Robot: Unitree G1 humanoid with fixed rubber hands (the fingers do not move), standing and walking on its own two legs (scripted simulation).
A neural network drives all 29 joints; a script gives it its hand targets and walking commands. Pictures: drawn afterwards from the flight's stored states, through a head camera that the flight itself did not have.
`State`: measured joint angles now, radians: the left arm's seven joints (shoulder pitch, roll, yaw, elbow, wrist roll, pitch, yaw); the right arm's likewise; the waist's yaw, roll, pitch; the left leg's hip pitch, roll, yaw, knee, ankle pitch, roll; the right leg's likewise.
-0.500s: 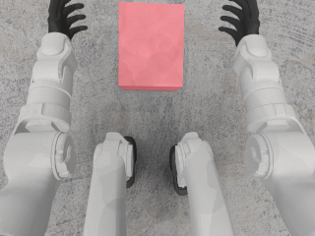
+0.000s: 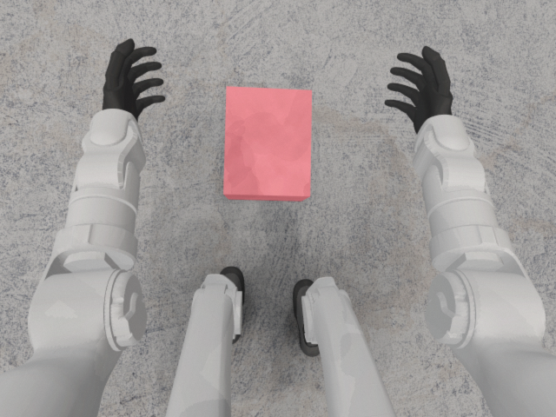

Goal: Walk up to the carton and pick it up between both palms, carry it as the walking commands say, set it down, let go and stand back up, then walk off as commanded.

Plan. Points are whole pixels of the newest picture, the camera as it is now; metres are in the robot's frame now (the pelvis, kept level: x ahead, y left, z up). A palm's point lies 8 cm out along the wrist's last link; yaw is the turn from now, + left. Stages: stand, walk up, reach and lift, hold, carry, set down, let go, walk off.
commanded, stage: set down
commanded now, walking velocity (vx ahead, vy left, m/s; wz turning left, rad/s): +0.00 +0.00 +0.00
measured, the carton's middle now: (267, 148) +0.55 +0.01 -0.53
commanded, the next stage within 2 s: let go in 0.22 s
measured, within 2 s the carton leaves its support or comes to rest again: neither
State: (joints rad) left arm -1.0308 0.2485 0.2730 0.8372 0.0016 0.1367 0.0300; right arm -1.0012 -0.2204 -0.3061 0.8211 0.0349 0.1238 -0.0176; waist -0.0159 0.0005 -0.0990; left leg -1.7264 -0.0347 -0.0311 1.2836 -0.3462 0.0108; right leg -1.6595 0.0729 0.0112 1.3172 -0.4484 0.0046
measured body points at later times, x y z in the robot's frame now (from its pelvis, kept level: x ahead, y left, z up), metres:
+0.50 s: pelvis +0.03 +0.00 +0.08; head +0.31 +0.01 +0.44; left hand +0.46 +0.21 -0.05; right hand +0.47 -0.20 -0.04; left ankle +0.09 +0.11 -0.57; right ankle +0.06 -0.11 -0.57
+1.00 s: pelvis +0.10 +0.00 +0.16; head +0.18 +0.00 +0.60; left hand +0.30 +0.23 +0.07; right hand +0.31 -0.23 +0.07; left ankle +0.09 +0.11 -0.57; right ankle +0.06 -0.11 -0.57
